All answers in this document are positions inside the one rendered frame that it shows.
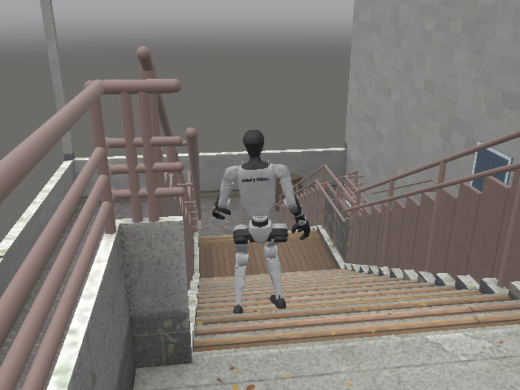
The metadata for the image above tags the robot shin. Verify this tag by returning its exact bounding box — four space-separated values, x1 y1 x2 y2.
234 253 246 306
266 245 283 300

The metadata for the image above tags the right robot shin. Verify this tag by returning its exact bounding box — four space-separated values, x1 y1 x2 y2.
266 245 283 300

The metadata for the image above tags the left robot upper arm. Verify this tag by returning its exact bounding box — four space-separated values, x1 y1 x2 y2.
218 166 239 209

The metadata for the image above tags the left robot forearm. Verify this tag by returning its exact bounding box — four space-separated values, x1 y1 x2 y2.
214 196 224 214

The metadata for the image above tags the robot right hand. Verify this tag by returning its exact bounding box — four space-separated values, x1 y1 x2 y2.
292 220 310 240

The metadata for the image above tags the right robot upper arm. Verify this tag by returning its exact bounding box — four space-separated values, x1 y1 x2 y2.
272 164 297 209

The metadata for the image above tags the left robot shin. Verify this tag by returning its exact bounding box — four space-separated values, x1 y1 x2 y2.
234 253 246 306

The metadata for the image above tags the robot left hand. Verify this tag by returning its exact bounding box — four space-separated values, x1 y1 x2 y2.
212 204 231 219

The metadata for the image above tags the right robot forearm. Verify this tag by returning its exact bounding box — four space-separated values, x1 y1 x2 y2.
289 196 306 226

